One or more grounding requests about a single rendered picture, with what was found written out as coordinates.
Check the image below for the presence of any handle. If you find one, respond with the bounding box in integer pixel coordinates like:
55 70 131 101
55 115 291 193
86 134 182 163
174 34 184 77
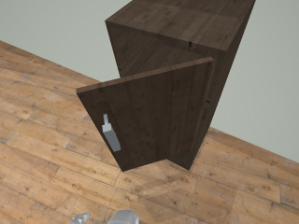
102 114 121 152

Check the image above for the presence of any robot left thigh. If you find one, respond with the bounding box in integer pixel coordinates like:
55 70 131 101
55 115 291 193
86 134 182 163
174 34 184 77
107 209 139 224

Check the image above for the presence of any robot left hand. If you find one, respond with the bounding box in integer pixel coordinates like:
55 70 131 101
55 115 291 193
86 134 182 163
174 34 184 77
67 212 91 224

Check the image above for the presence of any cupboard door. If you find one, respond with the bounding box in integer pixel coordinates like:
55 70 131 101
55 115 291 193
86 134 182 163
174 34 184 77
76 56 214 172

